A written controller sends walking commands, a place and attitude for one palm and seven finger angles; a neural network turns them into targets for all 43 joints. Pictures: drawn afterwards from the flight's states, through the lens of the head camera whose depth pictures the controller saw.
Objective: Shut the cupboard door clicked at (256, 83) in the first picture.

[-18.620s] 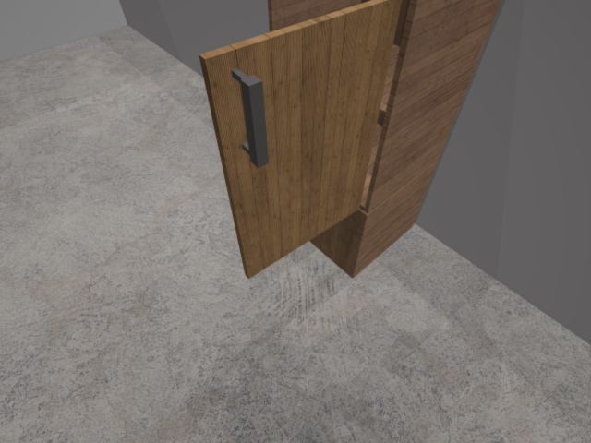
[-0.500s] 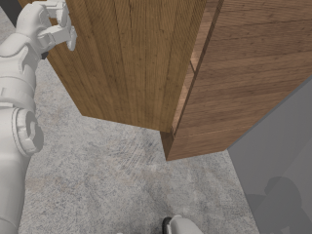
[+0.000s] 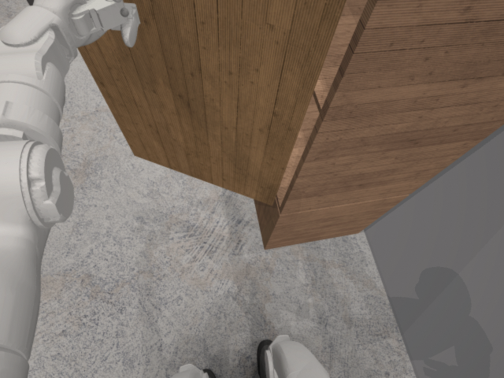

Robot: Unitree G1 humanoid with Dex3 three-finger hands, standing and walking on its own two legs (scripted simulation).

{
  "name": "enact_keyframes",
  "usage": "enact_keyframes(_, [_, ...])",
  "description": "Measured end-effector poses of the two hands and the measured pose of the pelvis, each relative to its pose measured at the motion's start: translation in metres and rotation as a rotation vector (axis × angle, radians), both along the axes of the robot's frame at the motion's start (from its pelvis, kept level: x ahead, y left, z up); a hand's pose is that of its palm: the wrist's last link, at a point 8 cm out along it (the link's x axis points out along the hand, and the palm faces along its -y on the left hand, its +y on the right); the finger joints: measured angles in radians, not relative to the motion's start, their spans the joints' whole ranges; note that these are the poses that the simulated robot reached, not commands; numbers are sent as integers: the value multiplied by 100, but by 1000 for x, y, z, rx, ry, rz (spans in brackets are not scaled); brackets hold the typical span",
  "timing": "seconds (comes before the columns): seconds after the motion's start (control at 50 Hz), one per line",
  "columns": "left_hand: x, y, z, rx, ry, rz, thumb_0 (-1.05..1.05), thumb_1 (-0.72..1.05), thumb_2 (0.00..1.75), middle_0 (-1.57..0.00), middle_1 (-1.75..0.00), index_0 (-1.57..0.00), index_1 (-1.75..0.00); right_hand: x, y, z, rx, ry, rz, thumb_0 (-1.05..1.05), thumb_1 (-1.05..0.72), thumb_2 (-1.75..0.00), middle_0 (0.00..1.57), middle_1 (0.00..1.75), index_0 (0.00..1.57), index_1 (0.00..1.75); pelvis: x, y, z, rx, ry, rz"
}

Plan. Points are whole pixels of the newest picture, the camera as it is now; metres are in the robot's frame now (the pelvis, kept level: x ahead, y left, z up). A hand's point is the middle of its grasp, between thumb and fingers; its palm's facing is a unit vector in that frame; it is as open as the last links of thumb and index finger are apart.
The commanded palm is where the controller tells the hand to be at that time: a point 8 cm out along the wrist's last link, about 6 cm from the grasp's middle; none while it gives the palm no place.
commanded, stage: pull the fist back off the door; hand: left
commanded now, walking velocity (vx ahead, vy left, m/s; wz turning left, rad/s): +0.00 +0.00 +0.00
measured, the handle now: out of the picture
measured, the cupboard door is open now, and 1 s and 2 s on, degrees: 59 54 54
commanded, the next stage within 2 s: draw the hand back to the body in 0.90 s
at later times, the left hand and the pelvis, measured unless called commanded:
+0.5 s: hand (138, 13) +0.56 +0.06 +0.18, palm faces -0.02 -1.00 -0.01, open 3.1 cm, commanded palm +0.52 +0.12 +0.18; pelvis +0.01 -0.01 +0.02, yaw -4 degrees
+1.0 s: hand (141, 58) +0.48 +0.06 +0.19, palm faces -0.05 -1.00 +0.00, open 3.1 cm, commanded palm +0.47 +0.12 +0.18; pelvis -0.02 +0.00 +0.02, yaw -2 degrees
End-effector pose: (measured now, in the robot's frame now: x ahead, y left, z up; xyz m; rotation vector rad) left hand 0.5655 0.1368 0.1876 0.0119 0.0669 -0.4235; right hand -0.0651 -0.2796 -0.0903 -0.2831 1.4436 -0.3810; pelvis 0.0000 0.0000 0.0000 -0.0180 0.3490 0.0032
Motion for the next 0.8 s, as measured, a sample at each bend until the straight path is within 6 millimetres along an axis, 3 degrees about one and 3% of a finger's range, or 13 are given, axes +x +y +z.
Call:
enact_keyframes(0.06, [6, -3, -1, -56, 14, 30, 0, 104, 101, -130, -150, -130, -150, -1, 1, 0, 3, 7, -7, 0, -90, -90, 20, 30, 21, 30, 2, 0, -1, -4, 9, 1])
enact_keyframes(0.12, [13, -4, -4, -143, 49, 244, 1, 96, 97, -130, -150, -130, -150, -1, 8, 0, 49, 1, 11, 0, -90, -90, 20, 30, 21, 30, 3, 0, 0, -11, 25, 10])
enact_keyframes(0.2, [15, -10, -5, -36, -29, 442, 1, 91, 93, -130, -150, -129, -150, -1, 24, 0, 146, -3, 33, 0, -91, -90, 20, 30, 21, 30, 4, -2, 4, -7, 37, -1])
enact_keyframes(0.36, [1, -26, -19, -24, 21, 404, 1, 92, 91, -130, -150, -129, -150, -10, 41, -2, 212, -4, -46, 0, -90, -90, 20, 30, 21, 30, 11, -6, 13, -1, -10, -37])
enact_keyframes(0.46, [-13, -21, -8, -19, -57, 417, 1, 91, 90, -130, -150, -129, -150, -4, 36, -2, 200, -62, -65, 0, -90, -90, 20, 30, 21, 30, 14, -8, 16, 1, -53, -68])
enact_keyframes(0.56, [-36, -17, -7, -13, -54, 383, 1, 91, 90, -130, -150, -130, -150, 13, 25, -4, 185, -116, -54, 1, -90, -90, 20, 30, 21, 30, 13, -8, 19, 1, -99, -69])
enact_keyframes(0.68, [-66, -10, -14, -17, -39, 390, 1, 90, 90, -130, -150, -130, -150, 49, 10, -2, 144, -224, 9, 1, -91, -90, 20, 30, 20, 30, 4, -7, 21, 2, -146, -55])
enact_keyframes(0.8, [-88, -8, -8, -14, -71, 381, 2, 90, 90, -130, -150, -130, -150, 82, 7, 1, 121, -336, 69, 1, -91, -90, 20, 30, 20, 30, -7, -5, 22, 7, -179, -42])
